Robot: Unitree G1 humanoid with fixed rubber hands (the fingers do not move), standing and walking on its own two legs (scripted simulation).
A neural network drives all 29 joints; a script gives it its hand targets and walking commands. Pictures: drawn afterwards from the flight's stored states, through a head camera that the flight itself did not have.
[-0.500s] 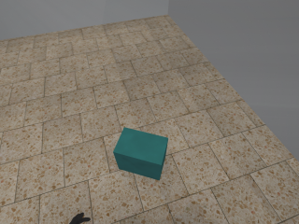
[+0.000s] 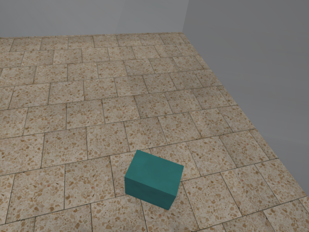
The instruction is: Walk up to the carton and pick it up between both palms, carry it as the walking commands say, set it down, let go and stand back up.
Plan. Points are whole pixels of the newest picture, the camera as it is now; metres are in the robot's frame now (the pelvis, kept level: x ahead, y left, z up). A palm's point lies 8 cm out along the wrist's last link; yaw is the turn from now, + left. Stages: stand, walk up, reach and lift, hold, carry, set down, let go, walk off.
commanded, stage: walk up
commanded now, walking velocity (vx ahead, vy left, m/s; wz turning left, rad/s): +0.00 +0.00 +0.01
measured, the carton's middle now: (153, 180) +0.53 -0.04 -0.64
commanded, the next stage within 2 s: none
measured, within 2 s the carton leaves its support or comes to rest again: neither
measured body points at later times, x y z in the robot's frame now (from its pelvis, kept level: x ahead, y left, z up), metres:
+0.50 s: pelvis -0.07 -0.03 -0.01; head -0.06 -0.03 +0.44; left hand +0.04 +0.23 -0.14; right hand -0.06 -0.32 -0.14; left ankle +0.02 +0.13 -0.73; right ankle -0.08 -0.16 -0.71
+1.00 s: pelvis -0.08 -0.05 +0.01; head -0.10 -0.03 +0.46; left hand -0.02 +0.20 -0.14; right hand -0.09 -0.32 -0.13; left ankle -0.15 +0.02 -0.73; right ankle -0.06 -0.18 -0.69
